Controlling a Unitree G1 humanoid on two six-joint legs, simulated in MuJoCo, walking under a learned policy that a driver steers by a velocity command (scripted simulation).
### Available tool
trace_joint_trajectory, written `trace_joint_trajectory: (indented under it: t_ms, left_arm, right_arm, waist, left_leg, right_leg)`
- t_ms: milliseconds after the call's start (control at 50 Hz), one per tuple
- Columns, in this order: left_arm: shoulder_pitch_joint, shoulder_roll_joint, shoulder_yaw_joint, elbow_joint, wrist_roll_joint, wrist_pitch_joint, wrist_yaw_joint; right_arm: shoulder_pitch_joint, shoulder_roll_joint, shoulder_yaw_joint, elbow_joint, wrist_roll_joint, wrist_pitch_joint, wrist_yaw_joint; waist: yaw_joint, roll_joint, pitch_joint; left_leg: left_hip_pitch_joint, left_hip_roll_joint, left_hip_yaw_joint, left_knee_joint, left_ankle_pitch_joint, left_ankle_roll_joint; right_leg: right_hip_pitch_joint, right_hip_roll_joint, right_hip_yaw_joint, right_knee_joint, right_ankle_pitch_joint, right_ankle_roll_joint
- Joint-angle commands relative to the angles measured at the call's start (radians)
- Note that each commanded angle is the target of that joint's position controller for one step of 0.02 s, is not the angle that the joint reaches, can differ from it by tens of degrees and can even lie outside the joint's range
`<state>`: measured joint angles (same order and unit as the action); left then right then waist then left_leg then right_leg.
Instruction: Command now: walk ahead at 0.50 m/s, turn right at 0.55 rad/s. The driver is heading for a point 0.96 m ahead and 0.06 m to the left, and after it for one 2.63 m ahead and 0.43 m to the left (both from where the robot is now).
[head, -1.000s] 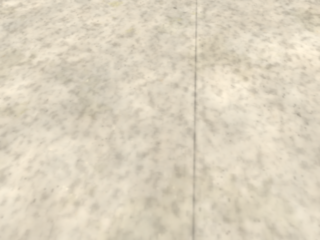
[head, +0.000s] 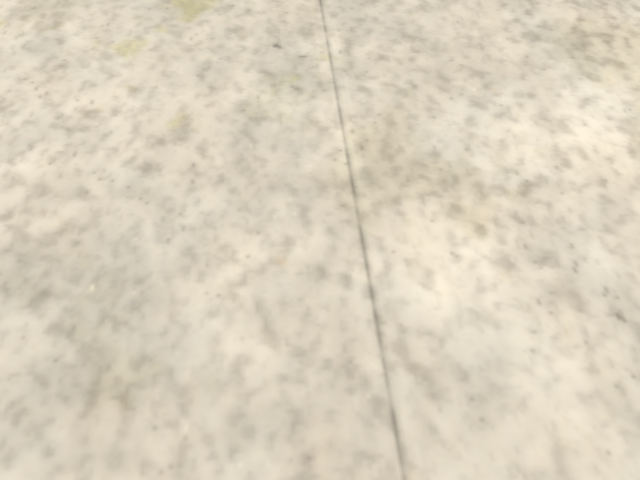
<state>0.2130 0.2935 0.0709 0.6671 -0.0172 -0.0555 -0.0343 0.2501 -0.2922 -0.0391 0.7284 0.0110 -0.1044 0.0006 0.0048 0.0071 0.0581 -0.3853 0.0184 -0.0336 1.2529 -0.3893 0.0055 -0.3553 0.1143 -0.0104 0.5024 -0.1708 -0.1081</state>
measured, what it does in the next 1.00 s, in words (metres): walks ahead: left foot, then right foot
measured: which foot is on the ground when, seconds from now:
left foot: up 0.00-0.30, down 0.32-0.86, up 0.88-1.00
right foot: down 0.00-0.32, up 0.34-0.84, down 0.86-1.00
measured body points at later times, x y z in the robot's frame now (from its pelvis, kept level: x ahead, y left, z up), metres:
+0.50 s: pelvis +0.29 +0.07 +0.01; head +0.31 +0.08 +0.46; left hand +0.44 +0.32 -0.11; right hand +0.34 -0.21 -0.09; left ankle +0.33 +0.16 -0.73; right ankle +0.23 -0.06 -0.64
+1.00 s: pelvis +0.54 -0.02 +0.01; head +0.57 -0.03 +0.46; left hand +0.73 +0.23 -0.08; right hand +0.57 -0.30 -0.12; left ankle +0.48 +0.14 -0.64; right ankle +0.58 -0.12 -0.73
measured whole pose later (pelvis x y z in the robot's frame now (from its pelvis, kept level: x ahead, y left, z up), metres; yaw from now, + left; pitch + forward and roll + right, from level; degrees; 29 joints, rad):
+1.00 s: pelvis +0.54 -0.02 +0.01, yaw -4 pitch +1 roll -1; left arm 0.17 0.25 0.05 0.71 0.01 -0.09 -0.02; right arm 0.35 -0.31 -0.05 0.82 0.03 -0.05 0.00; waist -0.02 0.04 0.03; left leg -0.44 0.04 -0.05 1.15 -0.37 0.01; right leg -0.31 0.01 -0.08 0.46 -0.17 -0.04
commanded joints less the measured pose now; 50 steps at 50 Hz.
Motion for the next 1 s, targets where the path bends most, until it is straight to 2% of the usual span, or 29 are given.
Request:
trace_joint_trajectory:
  t_ms: [20,80,140,180,220,260,300,320,340,360,380,400,420,440,460,500,560,620,720,780,800,820,840,860,880,900,920,960,1000]
  left_arm:
    - [0.001,0.1,0.025,-0.074,0.009,-0.017,0.015]
    - [0.008,0.145,0.037,-0.057,0.005,-0.017,0.033]
    - [0.051,0.152,0.037,-0.028,-0.002,-0.008,0.044]
    - [0.112,0.15,0.034,-0.001,-0.002,-0.006,0.041]
    - [0.134,0.149,0.031,0.015,-0.007,-0.006,0.038]
    - [0.135,0.15,0.031,0.023,-0.003,-0.005,0.037]
    - [0.113,0.138,0.028,0.021,0.002,0.001,0.035]
    - [0.114,0.099,0.014,0.016,0.009,0.0,0.033]
    - [0.199,0.037,-0.009,0.001,0.025,-0.006,0.034]
    - [0.292,0.016,-0.018,0.0,-0.011,-0.018,0.034]
    - [0.214,0.118,0.002,0.009,-0.027,-0.018,0.036]
    - [0.093,0.146,0.01,-0.018,-0.021,-0.017,0.037]
    - [0.037,0.13,0.005,-0.034,-0.003,-0.017,0.038]
    - [0.023,0.111,0.006,-0.039,0.009,-0.019,0.038]
    - [0.041,0.095,0.005,-0.035,0.009,-0.018,0.036]
    - [0.066,0.067,-0.001,-0.021,0.008,-0.012,0.036]
    - [-0.01,0.043,-0.012,-0.042,0.017,-0.012,0.037]
    - [-0.097,0.021,-0.022,-0.055,0.014,-0.021,0.028]
    - [-0.239,0.019,-0.026,-0.09,0.0,-0.035,0.004]
    - [-0.276,0.037,-0.02,-0.114,0.0,-0.046,-0.011]
    - [-0.251,0.051,-0.013,-0.11,0.001,-0.05,-0.013]
    - [-0.186,0.073,-0.002,-0.094,0.004,-0.054,-0.01]
    - [-0.054,0.113,0.02,-0.055,0.009,-0.055,-0.002]
    - [0.125,0.174,0.042,-0.022,0.024,-0.054,0.011]
    - [0.218,0.266,0.063,-0.004,0.036,-0.043,0.019]
    - [0.234,0.177,0.043,-0.001,0.026,-0.035,0.02]
    - [0.171,0.131,0.025,0.002,0.017,-0.033,0.023]
    - [0.051,0.07,0.006,0.007,0.018,-0.036,0.02]
    - [-0.013,0.048,0.004,0.017,0.028,-0.052,0.017]
  right_arm:
    - [-0.019,-0.132,-0.035,-0.104,-0.023,-0.018,0.004]
    - [-0.055,-0.083,-0.015,-0.118,-0.029,0.004,0.0]
    - [-0.161,-0.044,0.007,-0.128,-0.026,0.003,0.008]
    - [-0.213,-0.057,0.003,-0.136,-0.012,-0.004,0.015]
    - [-0.24,-0.082,-0.006,-0.147,-0.004,-0.011,0.021]
    - [-0.224,-0.11,-0.021,-0.15,-0.003,-0.017,0.024]
    - [-0.122,-0.133,-0.04,-0.125,-0.007,-0.021,0.021]
    - [-0.007,-0.167,-0.056,-0.106,-0.016,-0.025,0.017]
    - [0.128,-0.243,-0.072,-0.098,-0.03,-0.024,0.013]
    - [0.206,-0.268,-0.085,-0.046,-0.021,-0.01,0.029]
    - [0.18,-0.179,-0.062,-0.056,-0.001,-0.008,0.031]
    - [0.118,-0.139,-0.049,-0.063,-0.001,-0.002,0.026]
    - [0.07,-0.125,-0.04,-0.069,-0.013,0.002,0.025]
    - [0.039,-0.107,-0.034,-0.067,-0.02,0.003,0.025]
    - [0.026,-0.093,-0.028,-0.065,-0.025,0.0,0.023]
    - [0.034,-0.086,-0.026,-0.049,-0.016,-0.007,0.021]
    - [0.063,-0.121,-0.035,-0.021,-0.007,-0.005,0.014]
    - [0.091,-0.139,-0.038,0.004,-0.001,0.007,0.008]
    - [0.169,-0.156,-0.04,0.058,0.009,0.026,0.004]
    - [0.189,-0.165,-0.044,0.081,0.014,0.044,-0.002]
    - [0.182,-0.175,-0.048,0.083,0.014,0.049,-0.005]
    - [0.161,-0.189,-0.051,0.08,0.015,0.053,-0.008]
    - [0.144,-0.181,-0.047,0.075,0.014,0.055,-0.009]
    - [0.124,-0.135,-0.027,0.049,-0.002,0.05,-0.008]
    - [0.244,-0.017,0.009,0.023,-0.005,0.032,-0.006]
    - [0.227,-0.083,-0.006,0.04,0.016,0.019,-0.003]
    - [0.144,-0.151,-0.03,0.018,0.037,0.017,-0.001]
    - [0.06,-0.13,-0.033,-0.001,0.022,0.026,-0.004]
    - [0.098,-0.093,-0.035,0.012,0.019,0.055,-0.004]
  waist:
    - [-0.024,-0.004,-0.089]
    - [-0.026,-0.021,-0.053]
    - [0.035,-0.071,-0.062]
    - [0.074,-0.087,-0.072]
    - [0.081,-0.1,-0.062]
    - [0.06,-0.118,-0.057]
    - [-0.004,-0.129,-0.075]
    - [-0.06,-0.095,-0.154]
    - [-0.072,0.097,-0.319]
    - [-0.051,0.378,-0.384]
    - [-0.081,0.206,-0.269]
    - [-0.089,0.106,-0.155]
    - [-0.07,0.048,-0.095]
    - [-0.046,0.048,-0.061]
    - [-0.024,0.081,-0.063]
    - [-0.012,0.103,-0.076]
    - [-0.027,0.066,-0.052]
    - [-0.057,0.064,-0.038]
    - [-0.107,0.061,-0.001]
    - [-0.091,0.067,0.011]
    - [-0.069,0.075,-0.002]
    - [-0.025,0.082,-0.038]
    - [0.045,0.068,-0.124]
    - [0.124,0.024,-0.271]
    - [0.093,-0.223,-0.429]
    - [0.12,-0.237,-0.461]
    - [0.113,-0.171,-0.285]
    - [0.055,-0.101,-0.123]
    - [-0.003,-0.129,-0.074]
  left_leg:
    - [-0.262,0.082,-0.065,-0.098,0.047,-0.028]
    - [-0.208,0.074,-0.012,-0.294,0.12,-0.083]
    - [-0.103,0.035,0.02,-0.553,0.394,-0.092]
    - [-0.067,0.014,0.015,-0.636,0.492,-0.085]
    - [-0.082,0.019,-0.008,-0.691,0.465,-0.057]
    - [-0.072,0.02,-0.016,-0.719,0.395,-0.019]
    - [0.048,-0.001,0.018,-0.76,0.332,0.026]
    - [0.214,0.046,-0.019,-0.751,0.344,0.066]
    - [0.511,0.24,-0.277,-0.74,0.319,0.168]
    - [0.687,0.374,-0.743,-0.94,-0.027,0.298]
    - [0.626,0.363,-0.76,-0.994,-0.25,0.263]
    - [0.508,0.329,-0.608,-0.995,-0.196,0.223]
    - [0.392,0.284,-0.488,-1.001,-0.059,0.214]
    - [0.318,0.244,-0.411,-1.019,0.039,0.212]
    - [0.275,0.212,-0.351,-1.039,0.115,0.204]
    - [0.257,0.188,-0.272,-1.065,0.233,0.216]
    - [0.268,0.194,-0.2,-1.097,0.366,0.234]
    - [0.281,0.169,-0.122,-1.107,0.41,0.21]
    - [0.332,0.188,-0.091,-1.082,0.426,0.194]
    - [0.402,0.225,-0.129,-1.025,0.495,0.179]
    - [0.414,0.228,-0.14,-0.993,0.548,0.17]
    - [0.406,0.214,-0.132,-0.923,0.669,0.157]
    - [0.357,0.167,-0.098,-0.781,0.761,0.132]
    - [0.181,0.114,-0.066,-0.533,0.607,0.095]
    - [-0.214,-0.04,0.01,-0.154,0.063,0.02]
    - [-0.331,-0.039,-0.1,-0.005,-0.186,0.014]
    - [-0.397,0.011,-0.102,0.041,-0.118,0.015]
    - [-0.356,0.08,-0.067,-0.03,0.023,0.008]
    - [-0.252,0.112,-0.072,-0.076,0.094,-0.004]
  right_leg:
    - [0.251,-0.281,0.405,-0.263,0.233,-0.225]
    - [0.089,-0.237,0.301,-0.281,0.315,-0.209]
    - [0.036,-0.17,0.201,-0.256,0.208,-0.138]
    - [0.07,-0.195,0.23,-0.242,0.12,-0.12]
    - [0.136,-0.236,0.278,-0.2,0.063,-0.107]
    - [0.195,-0.277,0.33,-0.155,0.055,-0.089]
    - [0.211,-0.259,0.325,-0.057,0.177,-0.056]
    - [0.174,-0.203,0.273,0.118,0.23,-0.021]
    - [-0.011,-0.106,0.195,0.446,-0.011,0.036]
    - [-0.304,-0.01,0.145,0.713,-0.412,0.088]
    - [-0.418,-0.069,0.198,0.816,-0.369,0.084]
    - [-0.445,-0.113,0.159,0.816,-0.278,0.077]
    - [-0.418,-0.152,0.125,0.775,-0.208,0.077]
    - [-0.389,-0.184,0.121,0.709,-0.155,0.078]
    - [-0.335,-0.205,0.117,0.667,-0.119,0.08]
    - [-0.303,-0.212,0.093,0.608,-0.097,0.093]
    - [-0.349,-0.223,0.075,0.449,-0.014,0.119]
    - [-0.321,-0.212,0.056,0.259,0.138,0.127]
    - [-0.267,-0.174,0.027,0.075,0.23,0.117]
    - [-0.246,-0.156,0.036,0.008,0.148,0.084]
    - [-0.198,-0.145,0.033,-0.012,0.115,0.073]
    - [-0.09,-0.123,0.016,-0.039,0.099,0.056]
    - [0.115,-0.113,0.003,-0.066,0.128,0.029]
    - [0.422,-0.24,0.118,-0.008,0.157,-0.028]
    - [0.802,-0.509,0.528,-0.035,0.044,-0.169]
    - [0.773,-0.542,0.704,-0.144,-0.103,-0.194]
    - [0.638,-0.506,0.555,-0.176,-0.136,-0.149]
    - [0.383,-0.423,0.346,-0.25,-0.058,-0.106]
    - [0.232,-0.379,0.22,-0.325,0.023,-0.089]
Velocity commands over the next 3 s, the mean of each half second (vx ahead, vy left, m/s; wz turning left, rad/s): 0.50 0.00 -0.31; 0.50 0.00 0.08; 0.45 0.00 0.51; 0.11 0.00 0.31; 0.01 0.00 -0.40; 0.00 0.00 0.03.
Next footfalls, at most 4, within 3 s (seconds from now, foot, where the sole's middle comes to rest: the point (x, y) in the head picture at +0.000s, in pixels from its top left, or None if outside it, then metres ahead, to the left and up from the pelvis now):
0.32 left None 0.37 0.15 -0.77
0.86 right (393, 397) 0.62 -0.13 -0.77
1.38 left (273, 288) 0.90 0.15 -0.77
1.84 right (344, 236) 1.06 -0.03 -0.77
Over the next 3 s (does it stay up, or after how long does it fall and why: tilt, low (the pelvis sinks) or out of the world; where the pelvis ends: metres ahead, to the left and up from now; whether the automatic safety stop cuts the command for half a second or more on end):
stays up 0.94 0.00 0.00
